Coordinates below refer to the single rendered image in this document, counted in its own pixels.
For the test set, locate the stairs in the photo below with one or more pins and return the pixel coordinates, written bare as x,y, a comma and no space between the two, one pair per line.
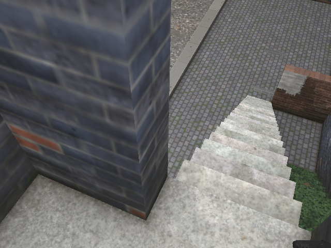
243,161

